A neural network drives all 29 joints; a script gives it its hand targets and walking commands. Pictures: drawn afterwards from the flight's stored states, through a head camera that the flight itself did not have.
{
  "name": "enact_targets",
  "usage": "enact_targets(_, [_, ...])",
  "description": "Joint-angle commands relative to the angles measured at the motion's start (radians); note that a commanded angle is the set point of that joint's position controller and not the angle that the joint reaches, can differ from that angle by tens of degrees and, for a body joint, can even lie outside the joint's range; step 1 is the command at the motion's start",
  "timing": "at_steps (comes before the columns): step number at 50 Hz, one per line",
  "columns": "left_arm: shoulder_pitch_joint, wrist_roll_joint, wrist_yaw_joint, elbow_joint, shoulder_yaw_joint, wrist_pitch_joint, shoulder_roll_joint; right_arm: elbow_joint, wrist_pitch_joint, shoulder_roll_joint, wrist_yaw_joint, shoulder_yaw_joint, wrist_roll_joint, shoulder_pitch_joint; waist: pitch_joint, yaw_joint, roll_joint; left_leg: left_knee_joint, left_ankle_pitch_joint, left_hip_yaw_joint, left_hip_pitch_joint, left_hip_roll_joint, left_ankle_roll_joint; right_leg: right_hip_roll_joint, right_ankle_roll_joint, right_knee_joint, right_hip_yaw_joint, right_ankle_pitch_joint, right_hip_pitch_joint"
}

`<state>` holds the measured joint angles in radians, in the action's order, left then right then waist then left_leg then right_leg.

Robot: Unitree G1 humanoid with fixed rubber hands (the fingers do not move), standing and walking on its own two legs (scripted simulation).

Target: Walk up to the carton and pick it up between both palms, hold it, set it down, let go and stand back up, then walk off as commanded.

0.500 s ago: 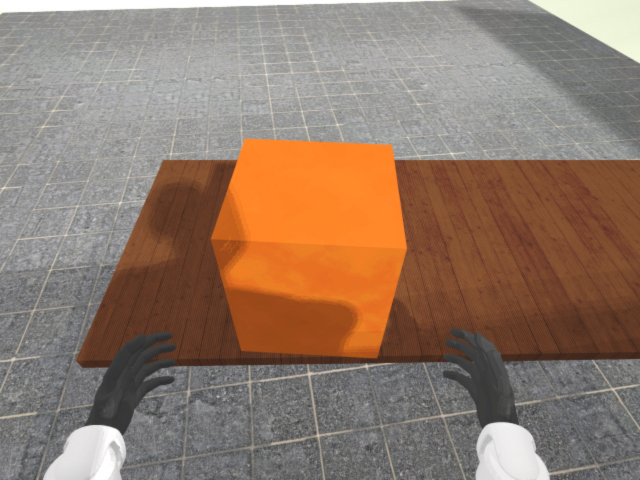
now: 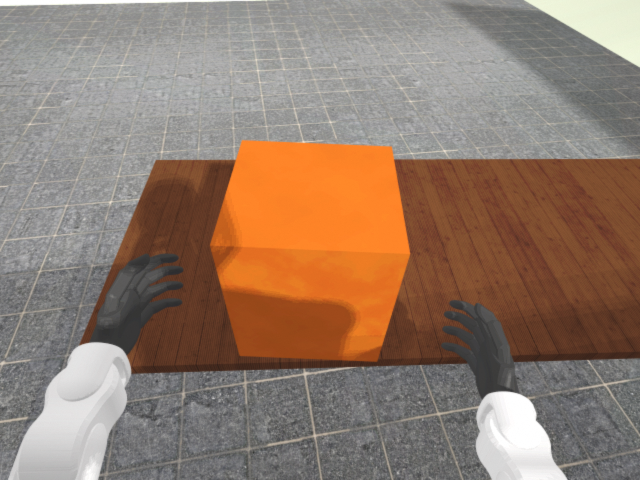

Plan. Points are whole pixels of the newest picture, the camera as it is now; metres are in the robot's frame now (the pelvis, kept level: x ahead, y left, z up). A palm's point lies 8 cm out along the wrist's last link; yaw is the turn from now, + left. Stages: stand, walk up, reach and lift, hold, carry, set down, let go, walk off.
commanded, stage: reach and lift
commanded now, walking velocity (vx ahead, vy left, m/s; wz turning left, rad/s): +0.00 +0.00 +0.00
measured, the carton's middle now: (312, 255) +0.40 +0.03 +0.05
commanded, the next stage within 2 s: none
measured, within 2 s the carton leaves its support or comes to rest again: neither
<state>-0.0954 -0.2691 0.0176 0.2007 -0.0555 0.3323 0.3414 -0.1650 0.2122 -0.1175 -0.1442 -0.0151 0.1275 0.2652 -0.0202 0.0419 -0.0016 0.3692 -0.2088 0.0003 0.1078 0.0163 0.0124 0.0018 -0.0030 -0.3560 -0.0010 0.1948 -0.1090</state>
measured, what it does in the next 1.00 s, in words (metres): stands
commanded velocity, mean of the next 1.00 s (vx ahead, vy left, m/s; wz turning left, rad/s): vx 0.00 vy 0.00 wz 0.00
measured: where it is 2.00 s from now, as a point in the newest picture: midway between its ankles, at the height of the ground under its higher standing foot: outside the picture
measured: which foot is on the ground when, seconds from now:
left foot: down 0.00-1.00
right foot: down 0.00-1.00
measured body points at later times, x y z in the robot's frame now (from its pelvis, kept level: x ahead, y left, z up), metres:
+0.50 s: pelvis +0.01 +0.00 +0.00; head +0.00 +0.00 +0.45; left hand +0.33 +0.23 +0.17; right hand +0.31 -0.19 +0.12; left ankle +0.00 +0.13 -0.75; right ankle +0.00 -0.12 -0.75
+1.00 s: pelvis +0.00 +0.00 +0.00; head +0.00 +0.01 +0.45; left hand +0.41 +0.22 +0.20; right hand +0.38 -0.19 +0.17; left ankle +0.00 +0.13 -0.75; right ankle +0.00 -0.12 -0.75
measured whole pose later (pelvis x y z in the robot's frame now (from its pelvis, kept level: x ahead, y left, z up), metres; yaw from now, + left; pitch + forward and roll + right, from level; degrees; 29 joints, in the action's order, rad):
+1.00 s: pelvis +0.00 +0.00 +0.00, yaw +0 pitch -3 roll +0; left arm 0.72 -0.20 0.04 -0.32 -0.18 0.67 0.38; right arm 0.25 0.47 -0.27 -0.20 -0.01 0.31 -0.55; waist -0.02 -0.03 -0.03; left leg 0.36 -0.21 0.00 0.11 0.02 0.01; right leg 0.00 0.00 -0.34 0.00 0.19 -0.11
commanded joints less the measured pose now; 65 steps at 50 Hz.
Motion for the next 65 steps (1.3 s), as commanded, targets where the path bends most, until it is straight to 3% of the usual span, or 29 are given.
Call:
enact_targets(1, [0.181, 0.014, 0.003, 0.043, -0.115, 0.083, 0.083, -0.211, 0.019, -0.096, -0.016, 0.061, 0.086, -0.280, 0.096, -0.006, 0.015, -0.108, 0.113, 0.058, 0.011, -0.011, -0.022, -0.012, 0.001, 0.077, 0.046, -0.101, 0.133])
enact_targets(4, [0.304, 0.024, 0.032, -0.007, -0.146, 0.129, 0.092, -0.230, 0.064, -0.090, -0.032, 0.032, 0.104, -0.412, 0.120, -0.014, -0.038, -0.104, 0.098, 0.060, 0.025, -0.024, -0.032, -0.017, 0.025, 0.076, 0.044, -0.122, 0.155])
enact_targets(7, [0.355, 0.060, 0.028, 0.080, -0.166, 0.149, 0.116, -0.194, 0.083, -0.112, -0.048, 0.021, 0.141, -0.444, 0.183, -0.009, 0.023, -0.078, 0.199, 0.062, -0.037, -0.024, -0.015, -0.013, 0.027, 0.060, 0.051, -0.218, 0.174])
enact_targets(9, [0.351, 0.053, 0.028, 0.168, -0.140, 0.166, 0.098, -0.222, 0.093, -0.131, -0.058, 0.050, 0.148, -0.421, 0.188, -0.040, 0.034, -0.062, 0.269, 0.051, -0.040, -0.020, 0.003, 0.006, 0.027, 0.043, 0.042, -0.291, 0.176])
enact_targets(11, [0.376, 0.065, 0.035, 0.123, -0.168, 0.179, 0.106, -0.216, 0.102, -0.152, -0.064, 0.042, 0.167, -0.455, 0.201, -0.027, 0.036, -0.051, 0.364, 0.055, -0.085, -0.025, 0.016, 0.003, 0.028, 0.046, 0.036, -0.402, 0.189])
enact_targets(12, [0.460, 0.053, 0.038, 0.119, -0.156, 0.193, 0.128, -0.196, 0.110, -0.163, -0.068, 0.069, 0.170, -0.520, 0.223, -0.053, 0.036, -0.041, 0.368, 0.053, -0.101, -0.021, 0.026, 0.019, 0.020, 0.051, 0.021, -0.353, 0.176])
enact_targets(15, [0.453, 0.057, 0.016, 0.256, -0.131, 0.192, 0.113, -0.205, 0.106, -0.184, -0.063, 0.064, 0.204, -0.491, 0.271, -0.046, 0.120, -0.019, 0.475, 0.043, -0.157, -0.021, 0.046, 0.026, 0.007, 0.047, 0.029, -0.369, 0.147])
enact_targets(21, [0.639, 0.039, 0.025, 0.070, -0.136, 0.257, 0.140, -0.142, 0.154, -0.197, -0.064, 0.078, 0.202, -0.699, 0.253, -0.092, 0.032, -0.036, 0.310, 0.048, -0.094, -0.023, 0.010, 0.012, 0.023, 0.049, 0.025, -0.363, 0.162])
enact_targets(22, [0.679, 0.067, 0.031, -0.014, -0.171, 0.281, 0.138, -0.034, 0.182, -0.218, -0.071, 0.083, 0.201, -0.706, 0.187, -0.086, 0.062, -0.061, 0.253, 0.045, -0.079, -0.025, 0.007, 0.010, 0.015, 0.070, 0.032, -0.287, 0.136])
enact_targets(24, [0.733, 0.079, 0.042, -0.174, -0.181, 0.315, 0.126, 0.037, 0.211, -0.223, -0.069, 0.096, 0.193, -0.783, 0.109, -0.082, -0.020, -0.095, 0.135, 0.040, -0.032, -0.021, -0.013, 0.016, 0.010, 0.089, 0.033, -0.171, 0.092])
enact_targets(26, [0.756, 0.083, 0.039, -0.186, -0.214, 0.338, 0.145, 0.050, 0.231, -0.241, -0.074, 0.087, 0.199, -0.830, 0.165, -0.069, -0.047, -0.095, 0.135, 0.043, -0.004, -0.022, -0.029, 0.011, 0.023, 0.074, 0.043, -0.211, 0.128])
enact_targets(27, [0.696, 0.086, 0.040, -0.109, -0.199, 0.333, 0.141, -0.024, 0.223, -0.227, -0.081, 0.068, 0.218, -0.765, 0.204, -0.065, -0.041, -0.086, 0.213, 0.046, -0.032, -0.026, -0.026, 0.019, 0.025, 0.062, 0.039, -0.295, 0.181])
enact_targets(30, [0.989, 0.069, 0.037, -0.268, -0.197, 0.323, 0.203, 0.096, 0.244, -0.235, -0.065, 0.090, 0.215, -1.038, 0.218, -0.080, -0.021, -0.103, 0.051, 0.043, 0.039, -0.024, -0.035, 0.009, 0.027, 0.062, 0.036, -0.125, 0.094])
enact_targets(33, [1.014, 0.083, 0.022, -0.302, -0.212, 0.306, 0.186, 0.100, 0.235, -0.244, -0.048, 0.072, 0.233, -1.085, 0.295, -0.031, -0.030, -0.091, 0.094, 0.041, 0.045, -0.025, -0.043, 0.022, 0.016, 0.051, 0.033, -0.141, 0.119])
enact_targets(34, [0.994, 0.079, 0.022, -0.286, -0.179, 0.296, 0.182, 0.121, 0.230, -0.229, -0.050, 0.070, 0.250, -1.026, 0.290, -0.067, 0.016, -0.092, 0.111, 0.042, 0.044, -0.027, -0.035, 0.012, 0.015, 0.047, 0.043, -0.192, 0.129])
enact_targets(35, [1.067, 0.057, 0.021, -0.376, -0.174, 0.288, 0.182, 0.187, 0.240, -0.228, -0.038, 0.058, 0.248, -1.128, 0.255, -0.037, -0.005, -0.084, 0.099, 0.028, 0.082, -0.023, -0.038, 0.014, 0.009, 0.046, 0.037, -0.154, 0.101])
enact_targets(38, [1.113, 0.085, 0.014, -0.396, -0.172, 0.291, 0.205, 0.278, 0.238, -0.265, -0.049, 0.109, 0.219, -1.133, 0.295, -0.087, 0.022, -0.088, 0.112, 0.035, 0.059, -0.025, -0.021, 0.023, 0.011, 0.049, 0.027, -0.197, 0.118])
enact_targets(42, [1.097, 0.114, 0.011, -0.356, -0.179, 0.297, 0.205, 0.248, 0.211, -0.295, -0.056, 0.077, 0.271, -1.151, 0.381, -0.065, 0.065, -0.040, 0.322, 0.033, -0.023, -0.029, -0.003, 0.037, 0.011, 0.035, 0.028, -0.409, 0.174])
enact_targets(43, [1.126, 0.101, 0.015, -0.363, -0.168, 0.311, 0.204, 0.248, 0.213, -0.312, -0.060, 0.070, 0.279, -1.196, 0.385, -0.086, 0.024, -0.028, 0.341, 0.027, -0.045, -0.030, -0.003, 0.047, 0.017, 0.029, 0.022, -0.451, 0.171])
enact_targets(44, [1.186, 0.106, 0.016, -0.438, -0.181, 0.303, 0.206, 0.347, 0.222, -0.303, -0.057, 0.098, 0.261, -1.226, 0.357, -0.089, 0.065, -0.039, 0.303, 0.017, -0.002, -0.027, 0.007, 0.038, 0.008, 0.039, 0.023, -0.387, 0.143])
enact_targets(47, [1.179, 0.099, 0.032, -0.474, -0.151, 0.303, 0.186, 0.412, 0.234, -0.289, -0.058, 0.074, 0.255, -1.235, 0.324, -0.115, 0.025, -0.038, 0.284, 0.021, -0.019, -0.027, -0.001, 0.037, 0.008, 0.045, 0.015, -0.379, 0.137])
enact_targets(48, [1.222, 0.087, 0.021, -0.386, -0.147, 0.292, 0.205, 0.331, 0.219, -0.302, -0.062, 0.084, 0.269, -1.290, 0.401, -0.109, 0.050, -0.022, 0.341, 0.034, -0.051, -0.026, 0.006, 0.041, 0.017, 0.032, 0.014, -0.423, 0.160])
enact_targets(50, [1.307, 0.081, 0.011, -0.518, -0.147, 0.286, 0.212, 0.424, 0.222, -0.306, -0.048, 0.086, 0.273, -1.403, 0.367, -0.072, 0.049, -0.040, 0.249, 0.021, 0.009, -0.023, 0.004, 0.037, 0.006, 0.046, 0.004, -0.296, 0.104])
enact_targets(53, [1.386, 0.051, 0.011, -0.575, -0.107, 0.272, 0.233, 0.455, 0.212, -0.308, -0.048, 0.099, 0.263, -1.472, 0.402, -0.102, 0.048, -0.039, 0.240, 0.026, 0.019, -0.026, 0.000, 0.029, 0.011, 0.045, 0.006, -0.324, 0.109])
enact_targets(54, [1.401, 0.055, 0.002, -0.611, -0.123, 0.264, 0.230, 0.453, 0.204, -0.310, -0.037, 0.060, 0.282, -1.518, 0.428, -0.052, 0.038, -0.034, 0.256, 0.022, 0.053, -0.029, -0.005, 0.034, 0.006, 0.040, 0.009, -0.312, 0.116])
enact_targets(55, [1.432, 0.049, -0.006, -0.581, -0.104, 0.248, 0.239, 0.491, 0.201, -0.316, -0.037, 0.091, 0.274, -1.527, 0.424, -0.089, 0.062, -0.038, 0.256, 0.008, 0.045, -0.019, 0.002, 0.033, -0.001, 0.030, 0.016, -0.331, 0.110])
enact_targets(62, [1.416, 0.091, 0.017, -0.863, -0.097, 0.216, 0.211, 0.723, 0.200, -0.290, -0.041, 0.038, 0.266, -1.519, 0.393, -0.083, 0.019, -0.020, 0.330, 0.018, 0.037, -0.029, 0.002, 0.026, 0.011, 0.038, 0.021, -0.464, 0.179])
enact_targets(64, [1.439, 0.110, 0.019, -0.796, -0.110, 0.202, 0.223, 0.671, 0.185, -0.256, -0.050, -0.013, 0.308, -1.536, 0.464, -0.064, 0.032, 0.002, 0.407, 0.022, -0.003, -0.042, 0.010, 0.030, 0.022, 0.022, 0.022, -0.566, 0.215])
enact_targets(65, [1.409, 0.117, 0.018, -0.825, -0.099, 0.189, 0.209, 0.762, 0.183, -0.291, -0.048, 0.015, 0.295, -1.516, 0.391, -0.095, 0.034, -0.004, 0.416, 0.017, -0.014, -0.030, 0.019, 0.042, 0.017, 0.023, 0.006, -0.549, 0.181])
